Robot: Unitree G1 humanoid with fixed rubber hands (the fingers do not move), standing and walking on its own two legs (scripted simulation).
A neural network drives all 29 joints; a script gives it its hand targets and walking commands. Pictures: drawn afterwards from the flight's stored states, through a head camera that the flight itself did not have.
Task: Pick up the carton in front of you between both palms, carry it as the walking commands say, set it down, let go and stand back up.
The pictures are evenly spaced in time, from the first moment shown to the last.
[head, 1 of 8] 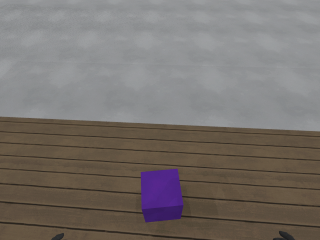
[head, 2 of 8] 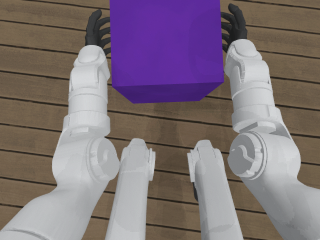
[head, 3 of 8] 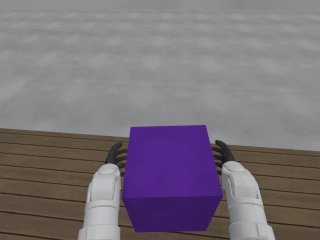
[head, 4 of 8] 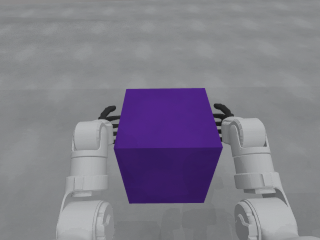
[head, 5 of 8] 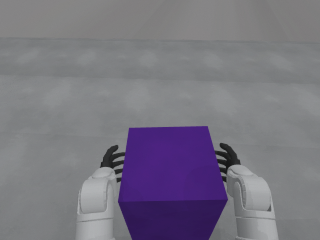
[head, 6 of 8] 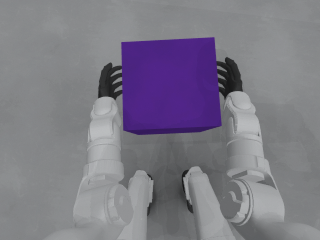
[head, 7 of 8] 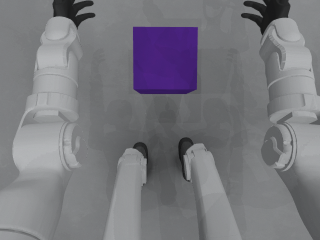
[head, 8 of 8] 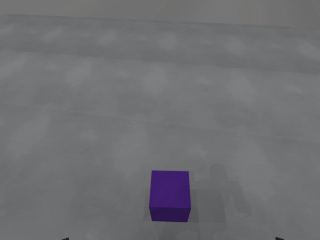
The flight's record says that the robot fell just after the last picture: no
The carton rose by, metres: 0.69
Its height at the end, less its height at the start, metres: -0.13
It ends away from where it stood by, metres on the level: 2.92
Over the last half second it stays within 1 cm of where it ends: yes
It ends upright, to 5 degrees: yes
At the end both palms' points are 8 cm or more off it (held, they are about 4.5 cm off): yes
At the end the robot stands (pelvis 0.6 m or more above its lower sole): yes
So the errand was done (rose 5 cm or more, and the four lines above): yes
